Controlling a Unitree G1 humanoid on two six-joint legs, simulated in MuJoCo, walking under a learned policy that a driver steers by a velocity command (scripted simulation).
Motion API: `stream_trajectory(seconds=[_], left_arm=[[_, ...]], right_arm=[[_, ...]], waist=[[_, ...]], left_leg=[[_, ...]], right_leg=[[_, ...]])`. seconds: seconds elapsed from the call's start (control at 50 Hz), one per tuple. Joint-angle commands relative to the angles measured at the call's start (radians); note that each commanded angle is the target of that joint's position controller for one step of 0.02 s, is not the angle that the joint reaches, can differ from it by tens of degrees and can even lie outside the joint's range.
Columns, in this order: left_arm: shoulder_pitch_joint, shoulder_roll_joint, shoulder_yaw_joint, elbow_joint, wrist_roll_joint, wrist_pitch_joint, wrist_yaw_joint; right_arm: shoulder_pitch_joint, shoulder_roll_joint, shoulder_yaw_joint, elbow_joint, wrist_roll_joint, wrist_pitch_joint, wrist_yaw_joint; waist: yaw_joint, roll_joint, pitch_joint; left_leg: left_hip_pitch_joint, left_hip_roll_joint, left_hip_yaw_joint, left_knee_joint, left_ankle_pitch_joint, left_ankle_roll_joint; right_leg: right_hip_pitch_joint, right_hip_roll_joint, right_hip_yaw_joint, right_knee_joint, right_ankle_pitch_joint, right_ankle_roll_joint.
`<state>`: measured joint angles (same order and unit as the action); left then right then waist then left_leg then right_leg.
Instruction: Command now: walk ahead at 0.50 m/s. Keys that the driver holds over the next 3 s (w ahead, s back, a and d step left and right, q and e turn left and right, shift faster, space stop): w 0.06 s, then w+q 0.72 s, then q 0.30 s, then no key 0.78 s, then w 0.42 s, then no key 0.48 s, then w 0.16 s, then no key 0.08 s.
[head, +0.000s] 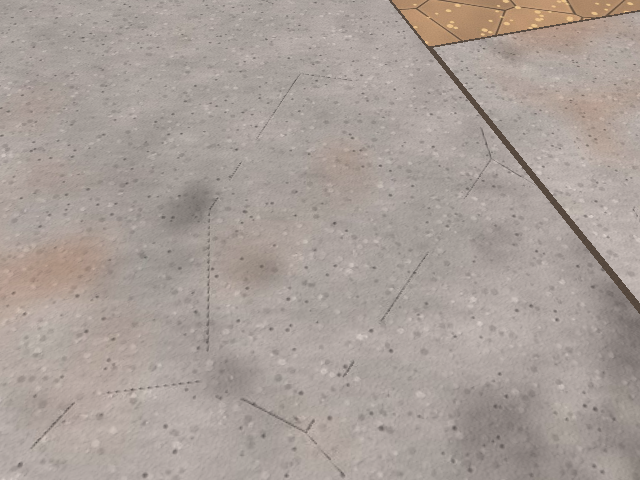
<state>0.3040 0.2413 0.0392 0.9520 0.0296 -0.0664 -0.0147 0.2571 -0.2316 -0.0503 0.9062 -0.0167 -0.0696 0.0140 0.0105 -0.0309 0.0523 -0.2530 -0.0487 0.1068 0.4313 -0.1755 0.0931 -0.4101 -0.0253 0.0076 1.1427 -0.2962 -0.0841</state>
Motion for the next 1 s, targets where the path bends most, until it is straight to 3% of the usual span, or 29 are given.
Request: stream_trajectory(seconds=[0.02,0.06,0.1,0.18,0.26,0.32,0.34,0.36,0.38,0.4,0.42,0.44,0.46,0.5,0.56,0.6,0.72,0.78,0.82,0.86,0.88,0.9,0.92,0.94,0.96,0.98,1.0], left_arm=[[0.073,0.033,0.007,-0.024,0.010,0.017,-0.014],[-0.009,0.034,0.006,-0.050,0.009,0.024,-0.017],[-0.114,0.036,0.004,-0.085,0.010,0.024,-0.016],[-0.263,0.016,-0.009,-0.131,-0.001,0.018,-0.017],[-0.361,0.032,-0.010,-0.172,-0.008,0.009,-0.010],[-0.312,0.067,0.000,-0.177,-0.014,-0.009,-0.004],[-0.227,0.083,0.009,-0.154,-0.013,-0.018,0.002],[-0.077,0.113,0.024,-0.108,-0.003,-0.031,0.013],[0.094,0.190,0.045,-0.090,0.024,-0.043,0.029],[0.120,0.285,0.069,-0.098,0.036,-0.032,0.030],[0.056,0.200,0.057,-0.113,0.014,-0.015,0.027],[-0.027,0.119,0.036,-0.126,0.006,-0.014,0.025],[-0.071,0.081,0.027,-0.126,0.005,-0.020,0.022],[-0.072,0.050,0.018,-0.106,-0.004,-0.032,0.028],[-0.023,0.058,0.022,-0.079,-0.017,-0.057,0.027],[0.001,0.068,0.026,-0.068,-0.015,-0.063,0.026],[0.052,0.091,0.031,-0.043,-0.009,-0.059,0.025],[0.099,0.117,0.039,-0.026,-0.008,-0.048,0.031],[0.106,0.126,0.041,-0.016,-0.008,-0.031,0.039],[0.102,0.159,0.051,-0.013,-0.012,-0.013,0.048],[0.094,0.169,0.054,-0.018,-0.019,-0.002,0.048],[0.087,0.165,0.052,-0.030,-0.025,0.001,0.044],[0.154,0.052,0.030,-0.081,-0.014,0.000,0.037],[0.140,0.092,0.036,-0.121,-0.030,0.009,0.035],[0.046,0.108,0.037,-0.130,-0.027,0.009,0.035],[-0.003,0.088,0.028,-0.143,-0.032,0.003,0.035],[-0.011,0.088,0.028,-0.134,-0.020,0.006,0.038]], right_arm=[[0.078,-0.077,-0.012,0.002,0.008,-0.032,-0.001],[0.113,-0.094,-0.015,0.023,0.010,-0.036,-0.001],[0.158,-0.084,-0.010,0.044,0.015,-0.033,-0.002],[0.218,-0.095,-0.009,0.065,0.013,-0.028,-0.008],[0.261,-0.108,-0.013,0.077,0.004,-0.019,-0.018],[0.217,-0.135,-0.025,0.064,-0.005,-0.012,-0.026],[0.193,-0.144,-0.029,0.057,-0.004,-0.012,-0.026],[0.178,-0.135,-0.028,0.053,0.001,-0.013,-0.021],[0.168,-0.092,-0.017,0.016,0.013,-0.017,-0.016],[0.281,0.021,0.003,-0.015,0.051,-0.011,-0.019],[0.253,-0.094,-0.021,0.006,0.022,0.003,-0.026],[0.185,-0.106,-0.030,0.000,0.013,0.006,-0.019],[0.143,-0.081,-0.027,-0.009,0.010,0.008,-0.010],[0.130,-0.061,-0.030,-0.013,-0.012,0.032,0.006],[0.083,-0.038,-0.028,-0.040,-0.017,0.060,0.022],[0.015,-0.038,-0.026,-0.068,-0.019,0.067,0.031],[-0.201,-0.027,-0.005,-0.151,-0.015,0.063,0.054],[-0.276,-0.039,-0.003,-0.185,-0.020,0.063,0.061],[-0.275,-0.041,-0.004,-0.191,-0.028,0.058,0.058],[-0.164,-0.057,-0.015,-0.162,-0.035,0.048,0.047],[-0.046,-0.076,-0.026,-0.126,-0.038,0.036,0.038],[0.091,-0.127,-0.047,-0.085,-0.051,0.022,0.021],[0.111,-0.256,-0.077,-0.082,-0.048,0.017,0.008],[0.158,-0.319,-0.094,-0.117,-0.004,0.034,-0.001],[0.124,-0.282,-0.089,-0.125,0.007,0.050,-0.015],[0.042,-0.220,-0.072,-0.133,0.016,0.055,-0.022],[-0.015,-0.168,-0.058,-0.135,0.022,0.057,-0.023]], waist=[[0.023,0.090,-0.021],[0.016,0.083,0.009],[-0.007,0.079,0.037],[-0.047,0.087,0.043],[-0.075,0.103,0.035],[-0.031,0.115,0.015],[0.007,0.113,-0.019],[0.071,0.062,-0.101],[0.128,-0.035,-0.247],[0.073,-0.259,-0.369],[0.061,-0.129,-0.315],[0.035,-0.041,-0.171],[0.018,-0.018,-0.099],[-0.017,-0.063,-0.048],[-0.034,-0.055,-0.040],[-0.031,-0.043,-0.022],[0.005,-0.042,0.029],[0.026,-0.041,0.047],[0.018,-0.041,0.051],[-0.024,-0.068,-0.022],[-0.069,-0.057,-0.094],[-0.137,0.004,-0.186],[-0.062,0.215,-0.301],[-0.103,0.227,-0.457],[-0.106,0.083,-0.368],[-0.080,0.077,-0.239],[-0.037,0.035,-0.154]], left_leg=[[0.067,0.260,-0.260,-0.286,0.158,0.117],[0.085,0.249,-0.222,-0.315,0.178,0.120],[0.108,0.227,-0.213,-0.323,0.221,0.122],[0.147,0.203,-0.207,-0.291,0.302,0.111],[0.242,0.226,-0.255,-0.216,0.389,0.118],[0.261,0.246,-0.297,-0.129,0.465,0.096],[0.242,0.232,-0.295,-0.047,0.532,0.081],[0.186,0.178,-0.255,0.132,0.529,0.060],[0.027,0.110,-0.205,0.408,0.295,0.039],[-0.312,-0.045,-0.100,0.714,-0.333,0.001],[-0.395,0.014,-0.162,0.815,-0.342,0.017],[-0.406,0.062,-0.177,0.814,-0.242,0.019],[-0.380,0.095,-0.173,0.780,-0.174,0.012],[-0.329,0.128,-0.163,0.734,-0.130,-0.010],[-0.357,0.139,-0.145,0.723,-0.071,-0.029],[-0.418,0.152,-0.138,0.692,-0.005,-0.040],[-0.396,0.142,-0.063,0.373,0.179,-0.041],[-0.370,0.127,-0.013,0.271,0.130,-0.011],[-0.327,0.088,0.025,0.214,0.060,0.013],[-0.193,0.008,0.060,0.174,-0.012,0.047],[-0.058,-0.030,0.053,0.112,0.024,0.070],[0.161,-0.001,-0.014,0.024,0.180,0.105],[0.473,0.318,-0.349,0.162,0.719,0.185],[0.609,0.456,-0.701,0.063,0.865,0.352],[0.524,0.415,-0.562,0.015,0.846,0.319],[0.377,0.373,-0.470,-0.012,0.813,0.288],[0.254,0.310,-0.408,-0.047,0.769,0.242]], right_leg=[[-0.107,-0.063,0.011,-0.013,0.066,0.019],[-0.184,-0.083,-0.008,-0.079,0.133,0.038],[-0.242,-0.092,-0.028,-0.186,0.204,0.061],[-0.211,-0.054,-0.054,-0.424,0.301,0.091],[-0.193,-0.023,-0.046,-0.528,0.282,0.090],[-0.073,-0.001,-0.026,-0.603,0.176,0.061],[0.047,0.024,-0.034,-0.644,0.142,0.045],[0.250,0.021,-0.027,-0.705,0.166,0.019],[0.501,-0.183,0.175,-0.728,0.039,-0.033],[0.749,-0.446,0.589,-0.815,-0.033,-0.144],[0.657,-0.419,0.654,-0.868,-0.139,-0.149],[0.520,-0.371,0.490,-0.886,-0.137,-0.120],[0.409,-0.326,0.361,-0.919,-0.026,-0.098],[0.299,-0.258,0.188,-0.956,0.119,-0.056],[0.285,-0.252,0.074,-0.985,0.260,-0.063],[0.298,-0.250,0.012,-1.002,0.293,-0.069],[0.321,-0.226,-0.155,-1.007,0.371,-0.055],[0.400,-0.253,-0.196,-0.983,0.421,-0.047],[0.453,-0.254,-0.241,-0.881,0.684,-0.032],[0.484,-0.242,-0.267,-0.668,0.993,-0.011],[0.456,-0.230,-0.274,-0.483,0.974,0.004],[0.323,-0.196,-0.286,-0.223,0.730,0.048],[-0.009,-0.089,-0.267,0.097,-0.230,0.091],[-0.207,0.046,-0.091,0.336,-0.387,0.125],[-0.269,-0.020,-0.004,0.327,-0.260,0.120],[-0.266,-0.048,-0.002,0.262,-0.162,0.116],[-0.231,-0.072,0.009,0.184,-0.123,0.117]])
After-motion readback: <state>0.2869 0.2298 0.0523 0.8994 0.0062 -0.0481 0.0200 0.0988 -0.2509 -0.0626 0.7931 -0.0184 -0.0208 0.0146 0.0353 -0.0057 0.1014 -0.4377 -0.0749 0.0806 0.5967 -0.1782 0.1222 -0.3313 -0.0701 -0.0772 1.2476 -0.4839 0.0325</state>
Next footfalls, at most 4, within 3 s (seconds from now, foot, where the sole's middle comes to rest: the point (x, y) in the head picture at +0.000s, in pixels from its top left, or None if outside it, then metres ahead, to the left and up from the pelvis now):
0.38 right None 0.38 -0.11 -0.78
0.90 left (242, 440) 0.56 0.18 -0.78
1.48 right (316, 399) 0.66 0.02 -0.78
2.20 left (203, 420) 0.60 0.26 -0.78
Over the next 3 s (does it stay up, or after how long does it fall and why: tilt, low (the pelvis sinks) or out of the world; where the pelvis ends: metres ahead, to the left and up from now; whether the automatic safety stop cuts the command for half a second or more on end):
stays up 0.77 0.30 0.00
